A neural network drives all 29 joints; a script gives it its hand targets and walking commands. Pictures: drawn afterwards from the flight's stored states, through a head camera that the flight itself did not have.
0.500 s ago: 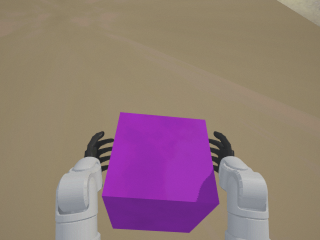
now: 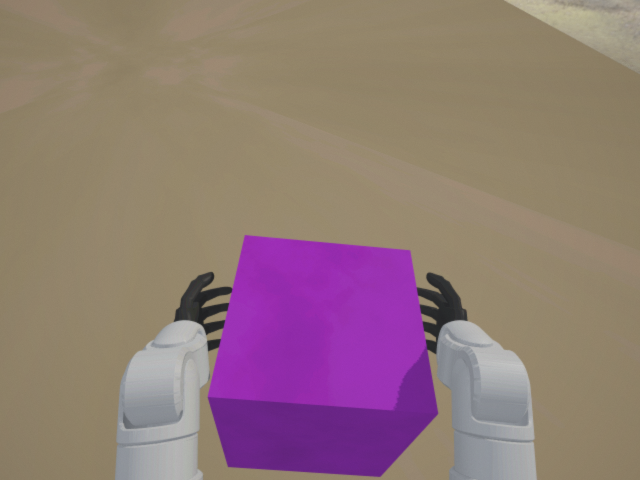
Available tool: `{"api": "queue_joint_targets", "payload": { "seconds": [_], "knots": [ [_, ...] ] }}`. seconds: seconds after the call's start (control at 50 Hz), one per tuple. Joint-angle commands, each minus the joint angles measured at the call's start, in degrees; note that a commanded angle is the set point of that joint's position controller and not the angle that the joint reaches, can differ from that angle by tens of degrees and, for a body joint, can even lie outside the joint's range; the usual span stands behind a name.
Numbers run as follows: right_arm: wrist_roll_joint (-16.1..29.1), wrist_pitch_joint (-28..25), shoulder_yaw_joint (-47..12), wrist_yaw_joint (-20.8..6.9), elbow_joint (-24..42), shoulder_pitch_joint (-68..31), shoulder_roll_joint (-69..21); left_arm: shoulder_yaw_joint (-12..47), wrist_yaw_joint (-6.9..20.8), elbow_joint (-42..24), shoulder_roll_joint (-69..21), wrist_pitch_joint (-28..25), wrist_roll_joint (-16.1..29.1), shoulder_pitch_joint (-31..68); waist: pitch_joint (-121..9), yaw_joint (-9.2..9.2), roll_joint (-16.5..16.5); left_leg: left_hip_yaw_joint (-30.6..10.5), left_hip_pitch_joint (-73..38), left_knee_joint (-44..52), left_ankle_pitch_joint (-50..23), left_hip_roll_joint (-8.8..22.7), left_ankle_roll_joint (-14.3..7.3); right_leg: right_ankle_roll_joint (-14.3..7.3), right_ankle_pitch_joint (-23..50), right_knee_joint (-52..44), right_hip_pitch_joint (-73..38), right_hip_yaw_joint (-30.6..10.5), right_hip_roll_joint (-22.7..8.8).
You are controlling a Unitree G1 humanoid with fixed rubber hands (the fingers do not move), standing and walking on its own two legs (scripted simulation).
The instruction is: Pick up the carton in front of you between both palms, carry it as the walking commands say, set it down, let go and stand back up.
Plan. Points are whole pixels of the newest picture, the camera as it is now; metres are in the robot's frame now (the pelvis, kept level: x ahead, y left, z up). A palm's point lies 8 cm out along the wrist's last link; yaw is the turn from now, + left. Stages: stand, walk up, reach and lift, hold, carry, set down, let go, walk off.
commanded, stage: carry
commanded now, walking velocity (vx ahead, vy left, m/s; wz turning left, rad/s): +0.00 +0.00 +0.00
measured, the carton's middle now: (316, 362) +0.27 +0.01 +0.00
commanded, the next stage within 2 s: hold in 0.86 s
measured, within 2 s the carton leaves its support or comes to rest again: neither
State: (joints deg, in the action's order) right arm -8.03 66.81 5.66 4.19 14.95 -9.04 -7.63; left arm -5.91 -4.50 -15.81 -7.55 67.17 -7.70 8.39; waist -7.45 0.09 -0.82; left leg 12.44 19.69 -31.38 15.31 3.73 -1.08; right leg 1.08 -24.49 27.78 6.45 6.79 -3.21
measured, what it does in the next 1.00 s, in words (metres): shifts its weight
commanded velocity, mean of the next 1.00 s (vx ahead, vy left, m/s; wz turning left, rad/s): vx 0.00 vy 0.00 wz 0.00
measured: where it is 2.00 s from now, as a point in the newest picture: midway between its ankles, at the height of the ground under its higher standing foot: outside the picture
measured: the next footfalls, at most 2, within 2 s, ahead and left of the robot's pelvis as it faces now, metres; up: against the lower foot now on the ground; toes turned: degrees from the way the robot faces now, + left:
none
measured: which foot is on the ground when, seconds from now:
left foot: down 0.00-1.00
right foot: down 0.00-1.00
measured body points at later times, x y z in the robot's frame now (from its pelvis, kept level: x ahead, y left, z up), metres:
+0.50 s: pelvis -0.05 +0.00 +0.00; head -0.07 +0.00 +0.45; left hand +0.25 +0.15 +0.03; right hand +0.25 -0.15 +0.04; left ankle +0.01 +0.11 -0.73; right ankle -0.12 -0.11 -0.73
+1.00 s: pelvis -0.07 +0.00 +0.01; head -0.08 +0.01 +0.46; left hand +0.23 +0.14 +0.03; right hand +0.23 -0.16 +0.04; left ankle +0.01 +0.11 -0.73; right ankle -0.12 -0.11 -0.73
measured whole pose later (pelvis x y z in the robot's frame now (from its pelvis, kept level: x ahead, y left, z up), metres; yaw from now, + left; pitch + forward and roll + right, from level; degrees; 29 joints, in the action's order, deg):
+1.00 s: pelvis -0.07 +0.00 +0.01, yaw -2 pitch -4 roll +0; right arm -14.4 39.1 10.0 0.6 -11.6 -13.2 -8.3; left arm -8.6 -2.2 7.4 -7.9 41.3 -14.4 10.8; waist 2.2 0.0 -2.5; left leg 6.5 11.6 -20.9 5.2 1.9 -0.8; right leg -0.7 -17.6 23.0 1.5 2.4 -0.5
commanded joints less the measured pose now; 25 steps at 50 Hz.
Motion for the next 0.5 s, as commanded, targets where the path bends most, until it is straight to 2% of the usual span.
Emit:
{"api": "queue_joint_targets", "payload": {
  "seconds": [0.0,0.04,0.16,0.3,0.48],
  "knots": [
    [20.75,-2.01,-40.34,-14.37,-0.76,-22.02,-52.15,40.22,15.23,0.19,-50.96,-1.95,21.12,23.68,-11.98,-0.09,-1.07,-5.27,-11.18,-1.75,-29.18,5.65,-0.94,-0.40,41.76,-0.71,0.23,-3.13,-6.89],
    [20.19,-3.94,-40.04,-14.58,-0.81,-22.78,-52.10,39.69,15.31,1.01,-51.10,-4.10,20.20,24.22,-11.05,-0.18,-1.13,-5.23,-10.93,-0.80,-25.75,5.70,-0.67,-0.93,38.73,-0.63,1.48,-3.20,-7.05],
    [18.17,-9.33,-38.59,-14.46,-2.90,-23.18,-49.97,38.06,14.88,2.58,-48.89,-9.71,17.51,24.15,-9.89,-0.08,-0.03,-6.07,-11.20,1.38,-23.70,6.46,-0.70,-1.37,27.18,-2.58,3.26,-3.61,-5.96],
    [11.87,-16.26,-31.10,-14.30,-11.95,-21.81,-46.24,30.83,14.74,11.67,-45.26,-16.48,11.27,23.12,-7.81,-0.13,0.33,-6.43,-10.15,3.43,-18.34,6.52,-0.58,-1.89,20.17,-4.24,5.97,-4.42,-5.79],
    [5.99,-27.54,-22.58,-15.63,-25.56,-28.86,-49.40,23.13,15.79,24.83,-48.81,-28.00,5.77,30.42,-8.05,-0.14,0.56,-7.24,-10.05,5.26,-13.18,6.62,-0.25,-2.35,13.00,-5.15,8.03,-5.07,-5.32]
  ]
}}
